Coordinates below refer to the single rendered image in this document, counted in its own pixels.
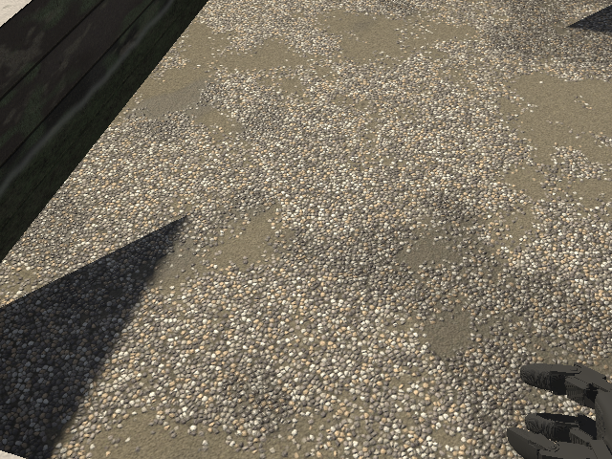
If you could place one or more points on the robot right hand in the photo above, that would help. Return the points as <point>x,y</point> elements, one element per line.
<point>575,437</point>

